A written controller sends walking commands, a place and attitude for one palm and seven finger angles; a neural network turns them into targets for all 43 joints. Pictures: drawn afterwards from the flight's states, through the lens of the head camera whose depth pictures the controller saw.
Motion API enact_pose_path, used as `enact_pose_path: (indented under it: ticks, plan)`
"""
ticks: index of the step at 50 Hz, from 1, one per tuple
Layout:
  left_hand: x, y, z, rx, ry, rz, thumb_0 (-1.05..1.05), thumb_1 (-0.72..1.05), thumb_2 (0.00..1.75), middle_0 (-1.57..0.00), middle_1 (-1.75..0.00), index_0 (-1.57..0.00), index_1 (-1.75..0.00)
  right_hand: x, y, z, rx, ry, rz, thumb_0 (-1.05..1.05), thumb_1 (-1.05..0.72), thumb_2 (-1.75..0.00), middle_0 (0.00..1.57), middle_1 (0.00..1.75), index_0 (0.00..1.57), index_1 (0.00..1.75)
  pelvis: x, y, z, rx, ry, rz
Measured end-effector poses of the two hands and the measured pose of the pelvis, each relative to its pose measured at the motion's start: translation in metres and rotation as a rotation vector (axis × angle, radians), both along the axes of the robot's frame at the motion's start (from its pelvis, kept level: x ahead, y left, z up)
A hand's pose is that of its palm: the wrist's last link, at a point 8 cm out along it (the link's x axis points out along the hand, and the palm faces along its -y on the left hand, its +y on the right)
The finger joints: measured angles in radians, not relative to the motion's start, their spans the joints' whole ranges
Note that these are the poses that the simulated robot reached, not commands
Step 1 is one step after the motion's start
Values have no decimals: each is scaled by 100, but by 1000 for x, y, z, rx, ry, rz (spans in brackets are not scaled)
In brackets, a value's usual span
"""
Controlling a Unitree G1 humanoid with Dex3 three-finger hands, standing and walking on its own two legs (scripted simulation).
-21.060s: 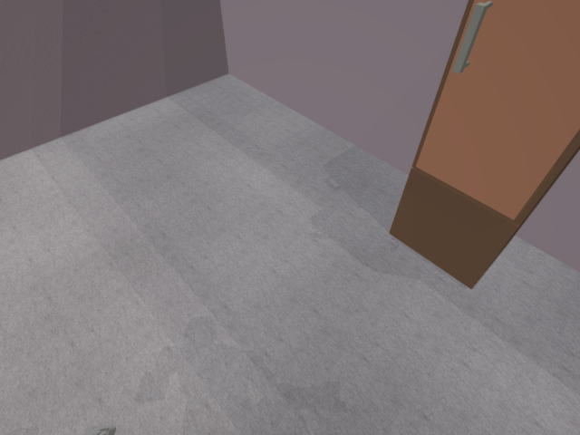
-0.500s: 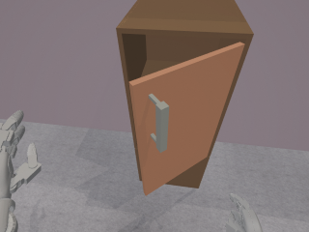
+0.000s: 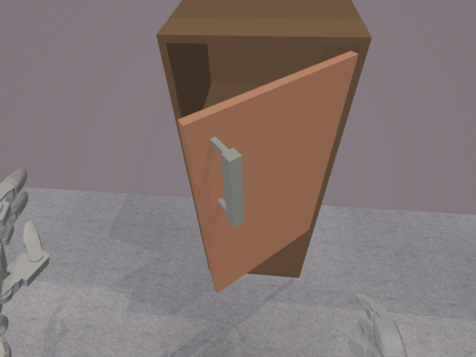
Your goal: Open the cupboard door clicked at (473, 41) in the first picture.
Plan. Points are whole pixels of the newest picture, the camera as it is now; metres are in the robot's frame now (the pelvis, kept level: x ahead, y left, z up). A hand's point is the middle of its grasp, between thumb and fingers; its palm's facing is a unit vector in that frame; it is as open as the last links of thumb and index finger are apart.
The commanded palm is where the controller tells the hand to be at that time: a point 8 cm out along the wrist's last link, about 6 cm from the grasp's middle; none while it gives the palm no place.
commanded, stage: step back with the hand held close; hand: left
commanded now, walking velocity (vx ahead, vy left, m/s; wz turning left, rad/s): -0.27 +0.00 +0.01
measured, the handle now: (226, 184) +0.36 +0.06 +0.12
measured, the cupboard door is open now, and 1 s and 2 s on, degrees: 41 41 41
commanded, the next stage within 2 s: stop stepping back and stand still in 0.96 s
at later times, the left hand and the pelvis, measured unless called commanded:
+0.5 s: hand out of the picture +0.11 +0.29 +0.15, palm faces +0.42 -0.77 -0.49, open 7.4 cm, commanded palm +0.05 +0.33 +0.17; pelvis -0.08 +0.03 -0.02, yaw +0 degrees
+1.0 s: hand out of the picture +0.00 +0.31 +0.16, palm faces +0.51 -0.74 -0.43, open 7.4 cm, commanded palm -0.05 +0.35 +0.17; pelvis -0.17 +0.04 -0.02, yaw +3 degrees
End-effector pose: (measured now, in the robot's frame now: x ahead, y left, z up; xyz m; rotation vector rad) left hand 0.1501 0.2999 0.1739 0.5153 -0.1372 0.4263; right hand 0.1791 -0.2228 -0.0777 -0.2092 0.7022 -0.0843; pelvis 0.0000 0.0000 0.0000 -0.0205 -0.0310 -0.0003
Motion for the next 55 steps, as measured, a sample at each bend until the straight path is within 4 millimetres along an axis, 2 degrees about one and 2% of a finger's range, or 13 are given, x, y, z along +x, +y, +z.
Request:
enact_pose_path:
  ticks: [7, 13, 19, 32, 39, 44, 48, 52, 55]
  plan:
    - [-3, -2, -12, 21, 86, -66, 1, 89, 90, -21, -30, -21, -30, -20, -11, 1, -31, 27, -77, 1, -91, -90, 20, 30, 20, 30, -16, 8, -2, 3, 28, -19]
    - [-19, 5, -8, 51, 55, -97, 1, 89, 90, -22, -30, -21, -30, -46, -8, 3, -51, 31, -105, 1, -91, -90, 20, 30, 20, 30, -37, 15, -6, 3, 27, -24]
    - [-47, 13, -2, 75, -15, -94, 1, 89, 90, -22, -30, -21, -30, -74, 4, 2, -52, 15, -92, 1, -91, -90, 20, 30, 20, 30, -61, 21, -11, -3, 23, -16]
    - [-107, 32, -3, 82, -121, -27, 1, 89, 90, -22, -30, -21, -30, -132, 28, -15, -61, 37, -32, 1, -91, -90, 20, 30, 20, 30, -106, 33, -20, -28, 8, 22]
    - [-131, 40, 3, 122, -159, -29, 1, 89, 90, -22, -30, -21, -30, -148, 35, -15, -60, 6, -12, 1, -91, -90, 20, 30, 20, 30, -131, 36, -24, -42, -11, 53]
    - [-163, 40, 2, 140, -152, -9, 1, 89, 90, -22, -30, -21, -30, -152, 38, -16, -41, -15, 25, 1, -91, -90, 20, 30, 20, 30, -152, 30, -27, -41, -12, 89]
    - [-190, 38, 1, 124, -165, -4, 1, 89, 90, -22, -30, -21, -30, -161, 39, -12, -69, 7, 57, 1, -91, -90, 20, 30, 20, 30, -167, 34, -26, 11, 3, 60]
    - [-200, 51, -5, 81, -220, -7, 1, 89, 90, -22, -30, -21, -30, -174, 44, -5, -116, -9, 59, 1, -91, -90, 20, 30, 20, 30, -183, 45, -28, 4, 30, 64]
    - [-205, 61, -4, 92, -246, -18, 1, 89, 90, -22, -30, -21, -30, -189, 50, -4, -123, -28, 44, 1, -91, -90, 20, 30, 20, 30, -204, 49, -28, -13, 16, 82]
